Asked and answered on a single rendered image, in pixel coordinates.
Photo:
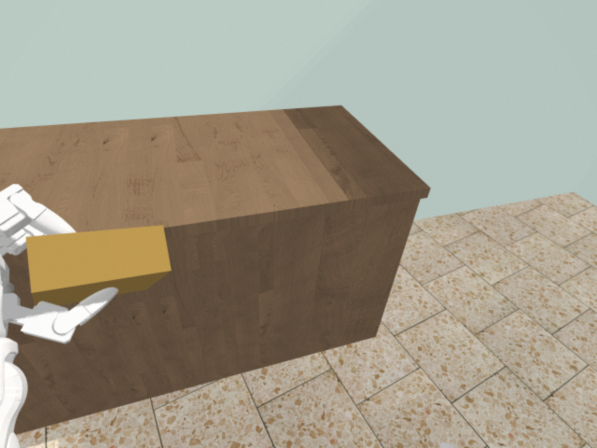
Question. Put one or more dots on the sponge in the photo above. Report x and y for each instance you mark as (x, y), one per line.
(69, 267)

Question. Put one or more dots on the robot left forearm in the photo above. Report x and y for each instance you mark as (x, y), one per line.
(13, 392)

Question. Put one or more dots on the table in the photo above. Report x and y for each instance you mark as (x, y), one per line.
(285, 229)

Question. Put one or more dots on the robot left hand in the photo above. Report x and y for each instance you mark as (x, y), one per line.
(21, 217)

